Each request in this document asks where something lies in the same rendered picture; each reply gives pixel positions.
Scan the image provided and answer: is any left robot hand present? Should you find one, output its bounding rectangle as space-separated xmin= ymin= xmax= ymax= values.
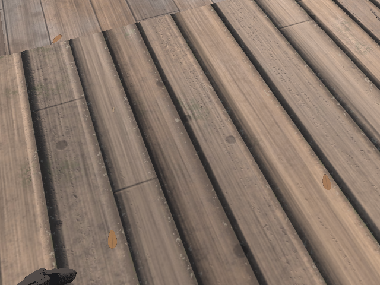
xmin=17 ymin=268 xmax=77 ymax=285

